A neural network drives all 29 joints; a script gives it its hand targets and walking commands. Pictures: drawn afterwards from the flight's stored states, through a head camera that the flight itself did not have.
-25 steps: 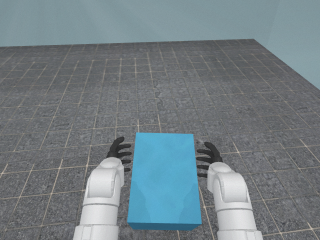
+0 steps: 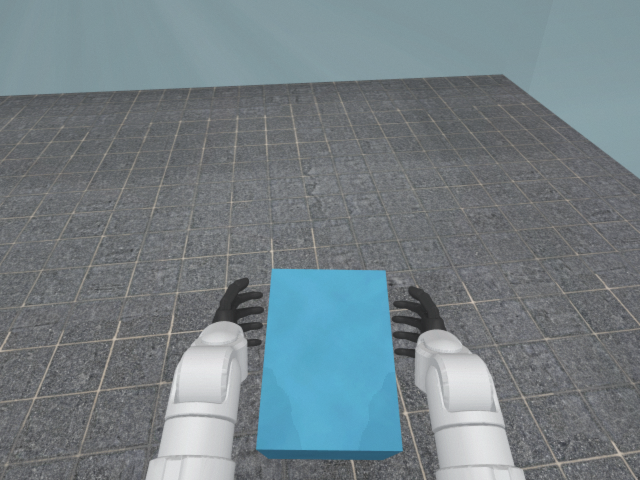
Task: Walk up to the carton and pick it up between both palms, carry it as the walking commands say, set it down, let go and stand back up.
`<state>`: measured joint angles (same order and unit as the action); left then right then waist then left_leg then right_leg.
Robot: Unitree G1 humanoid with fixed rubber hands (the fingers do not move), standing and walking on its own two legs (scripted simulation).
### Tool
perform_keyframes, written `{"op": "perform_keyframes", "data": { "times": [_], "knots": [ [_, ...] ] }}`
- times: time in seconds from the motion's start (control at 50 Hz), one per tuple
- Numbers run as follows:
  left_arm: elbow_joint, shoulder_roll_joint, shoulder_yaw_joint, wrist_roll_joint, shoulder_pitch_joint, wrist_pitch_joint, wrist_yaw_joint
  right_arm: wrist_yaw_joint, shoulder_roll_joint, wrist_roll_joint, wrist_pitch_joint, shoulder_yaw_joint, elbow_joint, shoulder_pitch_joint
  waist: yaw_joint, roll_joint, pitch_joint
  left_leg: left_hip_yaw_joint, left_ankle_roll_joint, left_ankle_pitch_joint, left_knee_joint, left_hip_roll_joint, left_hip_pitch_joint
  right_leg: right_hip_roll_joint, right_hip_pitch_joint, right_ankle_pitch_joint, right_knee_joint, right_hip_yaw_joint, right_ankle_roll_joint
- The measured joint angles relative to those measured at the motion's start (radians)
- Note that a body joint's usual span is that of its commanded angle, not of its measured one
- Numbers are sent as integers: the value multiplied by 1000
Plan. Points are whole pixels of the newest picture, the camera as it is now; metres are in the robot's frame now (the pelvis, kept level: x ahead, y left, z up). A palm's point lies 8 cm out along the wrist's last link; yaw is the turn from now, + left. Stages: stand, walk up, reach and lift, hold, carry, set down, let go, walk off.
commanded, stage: carry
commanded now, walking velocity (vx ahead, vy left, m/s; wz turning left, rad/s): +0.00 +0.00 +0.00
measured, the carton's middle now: (327, 364) +0.32 +0.00 -0.04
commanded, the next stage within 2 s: hold in 0.62 s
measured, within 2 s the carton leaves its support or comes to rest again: neither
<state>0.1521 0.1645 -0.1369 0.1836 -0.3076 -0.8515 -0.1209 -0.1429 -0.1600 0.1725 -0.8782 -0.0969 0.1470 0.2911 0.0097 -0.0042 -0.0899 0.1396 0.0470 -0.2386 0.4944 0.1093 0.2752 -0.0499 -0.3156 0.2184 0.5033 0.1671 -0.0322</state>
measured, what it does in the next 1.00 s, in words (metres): stands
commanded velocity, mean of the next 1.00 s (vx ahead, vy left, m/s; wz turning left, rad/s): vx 0.00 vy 0.00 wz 0.00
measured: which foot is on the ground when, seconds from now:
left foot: down 0.00-1.00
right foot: down 0.00-1.00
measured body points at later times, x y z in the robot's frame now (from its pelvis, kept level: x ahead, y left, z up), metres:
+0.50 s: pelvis +0.00 -0.01 +0.00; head -0.01 -0.02 +0.45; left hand +0.32 +0.12 +0.05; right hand +0.31 -0.14 +0.04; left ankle +0.01 +0.15 -0.74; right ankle +0.03 -0.10 -0.74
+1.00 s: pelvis -0.02 +0.02 +0.00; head -0.09 +0.01 +0.45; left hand +0.29 +0.16 +0.05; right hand +0.30 -0.10 +0.06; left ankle +0.02 +0.18 -0.74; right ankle +0.03 -0.10 -0.74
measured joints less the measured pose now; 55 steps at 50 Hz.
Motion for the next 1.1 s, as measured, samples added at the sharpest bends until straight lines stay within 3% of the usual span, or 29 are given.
{"op": "perform_keyframes", "data": {
  "times": [0.62, 0.66, 0.7, 0.8, 0.94, 1.02, 1.1],
  "knots": [
    [13, -5, 4, -10, 17, 44, 3, 2, 3, -7, 47, 2, 13, -13, 3, -4, 7, -7, 23, -5, 5, 22, -4, 19, 0, 15, 12, 6, -20],
    [81, -4, -21, 41, 15, 95, 40, 19, 0, 19, 82, 3, 66, -7, -10, -4, 58, -57, -17, 13, -38, -4, -74, 35, 65, -12, -26, -32, -31],
    [105, -11, -40, 60, 40, 140, 69, 32, 1, 31, 114, 21, 108, -8, -25, -4, 103, -147, -52, 46, -84, -41, -131, 47, 123, -33, -75, -77, -13],
    [66, -19, -59, 28, 79, 162, 104, 39, 1, 21, 135, 31, 108, -5, -72, -41, 110, -262, -60, 29, -118, -58, -183, 86, 163, -89, -141, -151, -6],
    [206, 12, -179, 86, -41, 146, 97, 68, -48, 141, 148, -97, 303, 139, -113, -43, 88, -275, -29, 13, -88, -77, -215, 87, 191, -92, -119, -189, 12],
    [282, 27, -231, 117, -84, 157, 70, 72, -68, 197, 166, -168, 396, 193, -112, -29, 86, -278, -12, 7, -57, -90, -222, 86, 201, -80, -88, -207, 20],
    [318, 37, -246, 169, -109, 151, 73, 84, -74, 223, 170, -208, 426, 207, -90, -21, 97, -283, 6, 5, -39, -100, -236, 87, 223, -70, -75, -224, 27]
  ]
}}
